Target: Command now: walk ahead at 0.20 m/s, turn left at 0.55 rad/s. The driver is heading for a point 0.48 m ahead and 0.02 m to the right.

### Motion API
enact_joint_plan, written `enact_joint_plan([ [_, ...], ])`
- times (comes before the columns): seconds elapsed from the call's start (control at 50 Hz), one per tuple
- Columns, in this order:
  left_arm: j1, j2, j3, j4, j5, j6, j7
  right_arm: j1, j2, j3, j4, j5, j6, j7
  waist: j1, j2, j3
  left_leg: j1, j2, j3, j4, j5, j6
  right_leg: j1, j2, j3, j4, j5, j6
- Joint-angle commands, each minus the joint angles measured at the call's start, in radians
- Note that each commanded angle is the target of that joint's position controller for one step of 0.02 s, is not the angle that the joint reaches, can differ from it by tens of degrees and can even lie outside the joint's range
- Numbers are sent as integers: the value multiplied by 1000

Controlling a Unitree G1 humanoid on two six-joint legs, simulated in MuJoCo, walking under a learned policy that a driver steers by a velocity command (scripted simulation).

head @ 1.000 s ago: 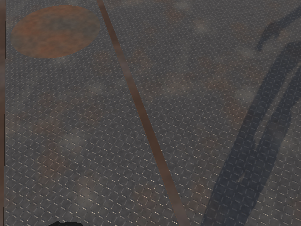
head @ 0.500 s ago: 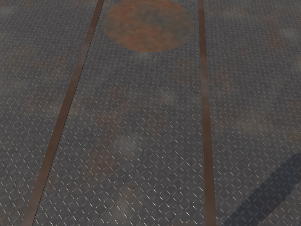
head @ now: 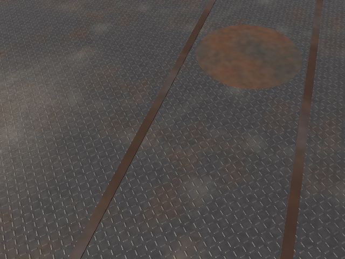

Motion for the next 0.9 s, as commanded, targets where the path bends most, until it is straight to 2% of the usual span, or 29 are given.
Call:
enact_joint_plan([
  [0.02, -1, 186, 48, -57, 18, -19, 8, -65, -144, -31, -90, -33, -33, 6, 4, -130, 49, -261, 76, -3, 338, -67, -24, 72, -373, 446, -373, -437, -145],
  [0.04, -31, 144, 36, -56, 10, -27, 1, -8, -127, -27, -66, -36, -35, 20, -32, -125, 44, -227, 74, 8, 404, -5, -29, 64, -309, 353, -362, -359, -113],
  [0.06, -42, 134, 33, -59, 4, -35, -6, 34, -118, -23, -48, -39, -35, 31, -42, -155, 24, -220, 75, 26, 465, 21, -35, 88, -266, 283, -358, -314, -96],
  [0.08, -28, 125, 30, -58, 3, -42, -12, 52, -108, -18, -32, -40, -34, 40, -30, -170, 31, -233, 80, 45, 505, 29, -39, 98, -240, 233, -361, -293, -97],
  [0.14, 101, 127, 37, -7, 4, -66, -35, -37, -79, 1, -53, -35, -43, 51, 37, -147, 77, -317, 103, 38, 446, 71, -51, 185, -239, 194, -368, -220, -119],
  [0.2, 182, 150, 49, 34, 0, -84, -39, -118, -78, 10, -68, -33, -53, 50, 79, -150, 83, -332, 127, 56, 303, 84, -72, 274, -255, 168, -361, -112, -135],
  [0.26, 198, 154, 51, 57, -4, -89, -45, -193, -58, 29, -85, -32, -64, 58, 95, -175, 83, -220, 176, 163, 128, 79, -77, 237, -249, 108, -346, -27, -137],
  [0.3, 231, 153, 51, 81, 0, -87, -53, -244, -43, 42, -102, -28, -70, 59, 113, -197, 92, -110, 175, 227, 24, 33, -57, 186, -246, 77, -319, 58, -138],
  [0.34, 253, 165, 56, 101, -1, -82, -58, -225, -49, 44, -103, -24, -78, 52, 94, -208, 83, 3, 153, 264, -42, 12, -20, 155, -271, 78, -267, 214, -144],
  [0.36, 240, 170, 56, 106, -6, -80, -58, -169, -50, 43, -88, -23, -86, 44, 55, -190, 69, 93, 141, 269, -100, 47, 3, 131, -275, 69, -220, 290, -136],
  [0.38, 219, 163, 52, 107, -13, -78, -57, -55, -59, 37, -47, -27, -97, 32, -10, -144, 27, 261, 121, 267, -177, 104, 25, 81, -250, 27, -111, 408, -115],
  [0.4, 203, 135, 42, 99, -17, -81, -56, 105, -110, 19, 7, -38, -111, 17, -79, -62, -78, 493, 179, 183, -192, 90, 53, -8, -191, -40, 86, 422, -84],
  [0.42, 164, 50, 13, 30, -31, -87, -64, 278, -222, -7, 26, -55, -117, 0, -150, 154, -224, 756, 481, -217, -282, -183, 138, -272, -90, -132, 423, 111, -26],
  [0.44, 147, 86, 27, 19, -9, -84, -57, 293, -273, -18, 50, -25, -113, -5, -128, 230, -187, 700, 593, -501, -393, -171, 200, -443, -1, -90, 602, -250, -30],
  [0.46, 112, 124, 39, 21, 6, -78, -58, 220, -222, -2, 36, -14, -110, -5, -97, 100, -87, 623, 554, -402, -356, -137, 215, -485, -72, -20, 676, -214, -45],
  [0.48, 96, 104, 33, 25, -2, -83, -71, 135, -158, 13, 23, -13, -110, -1, -61, 69, -28, 522, 503, -305, -378, -159, 206, -484, -105, -18, 667, -136, -48],
  [0.5, 100, 96, 33, 34, -5, -84, -80, 70, -107, 29, 11, -12, -113, 0, -25, 68, 22, 428, 444, -211, -420, -104, 170, -444, -132, -20, 612, -77, -41],
  [0.52, 114, 91, 33, 43, 8, -76, -85, 47, -79, 40, 14, -9, -120, -2, 2, 96, 49, 374, 401, -142, -445, -21, 146, -407, -144, -28, 574, -41, -28],
  [0.54, 142, 79, 30, 62, 14, -64, -91, 41, -68, 44, 18, -11, -128, -4, 18, 98, 47, 356, 376, -77, -457, 80, 137, -379, -140, -41, 571, -7, -15],
  [0.6, 94, 61, 27, 49, 11, -50, -101, 94, -86, 38, 52, -7, -149, -7, 22, 61, 60, 354, 381, 24, -485, 264, 149, -424, -133, -41, 563, 67, 7],
  [0.66, -14, 47, 22, 10, 6, -48, -102, 126, -72, 44, 76, -11, -158, -7, 7, 46, 92, 360, 378, 121, -492, 388, 139, -479, -110, -18, 467, 157, 17],
  [0.72, -115, 28, 7, -27, 6, -51, -111, 125, -68, 50, 88, -9, -167, -9, -5, 49, 105, 340, 364, 210, -504, 457, 119, -406, -95, -71, 291, 272, 5],
  [0.74, -150, 26, 3, -38, 8, -51, -113, 143, -64, 53, 99, -7, -168, -13, -16, 31, 112, 360, 360, 235, -505, 507, 111, -393, -81, -101, 248, 285, -5],
  [0.76, -171, 13, -4, -55, 11, -54, -114, 156, -76, 53, 111, -6, -168, -16, -15, 38, 122, 362, 380, 237, -486, 575, 108, -353, -84, -108, 186, 289, -18],
  [0.8, -156, 15, -5, -52, 18, -61, -105, 181, -84, 56, 140, -3, -163, -24, -3, 24, 100, 427, 391, 254, -394, 867, 93, -276, -36, -147, 125, 261, -47],
  [0.84, -6, 43, 4, 2, 25, -72, -88, 171, -112, 52, 154, -8, -155, -34, 54, 50, 8, 493, 379, 263, -184, 1141, 65, -135, 37, -172, 94, 202, -82],
  [0.86, 131, 61, 11, 49, 32, -84, -80, 163, -124, 51, 158, -2, -147, -36, 112, 48, -58, 463, 357, 273, -4, 1088, 45, 26, 45, -154, 1, 283, -104],
  [0.88, 236, 117, 26, 85, 49, -94, -69, 175, -114, 57, 149, 9, -148, -34, 151, 11, -140, 320, 311, 290, 211, 822, 25, 249, -53, -77, -9, 524, -131],
  [0.9, 291, 222, 46, 95, 55, -93, -61, 275, -11, 77, 129, 14, -149, -29, 96, -220, -300, 68, 176, 310, 588, -120, 0, 559, -375, 214, 153, 1187, -241],
])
